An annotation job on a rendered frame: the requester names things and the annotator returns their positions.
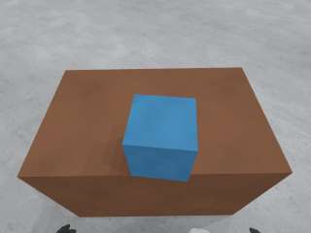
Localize carton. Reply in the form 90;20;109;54
122;94;198;182

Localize pedestal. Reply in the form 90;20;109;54
17;67;293;217

